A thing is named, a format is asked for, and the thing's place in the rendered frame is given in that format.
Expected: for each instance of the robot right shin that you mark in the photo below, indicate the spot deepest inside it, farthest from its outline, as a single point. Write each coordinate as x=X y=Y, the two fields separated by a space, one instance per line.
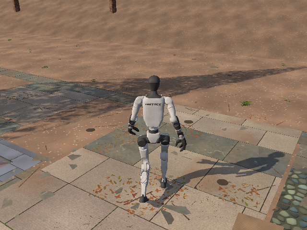
x=164 y=167

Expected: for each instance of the left robot hand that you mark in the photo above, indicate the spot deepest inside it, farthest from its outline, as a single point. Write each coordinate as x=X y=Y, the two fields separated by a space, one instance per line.
x=130 y=130

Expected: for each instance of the robot right forearm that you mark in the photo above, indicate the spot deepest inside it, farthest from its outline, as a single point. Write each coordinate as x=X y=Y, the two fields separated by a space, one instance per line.
x=178 y=129

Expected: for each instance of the right robot upper arm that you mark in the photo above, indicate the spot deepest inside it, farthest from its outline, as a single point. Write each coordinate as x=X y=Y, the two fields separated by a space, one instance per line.
x=171 y=109

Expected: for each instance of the right robot hand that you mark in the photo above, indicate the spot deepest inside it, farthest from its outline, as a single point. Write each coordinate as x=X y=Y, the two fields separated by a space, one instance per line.
x=183 y=145

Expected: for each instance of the robot torso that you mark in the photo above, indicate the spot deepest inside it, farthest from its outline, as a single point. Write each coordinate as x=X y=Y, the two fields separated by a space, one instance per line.
x=153 y=114

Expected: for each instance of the robot left forearm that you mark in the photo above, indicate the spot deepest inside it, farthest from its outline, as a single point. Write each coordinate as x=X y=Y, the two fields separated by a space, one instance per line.
x=131 y=123

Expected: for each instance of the left robot upper arm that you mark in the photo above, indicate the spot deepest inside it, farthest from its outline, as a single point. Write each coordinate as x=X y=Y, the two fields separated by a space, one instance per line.
x=136 y=108

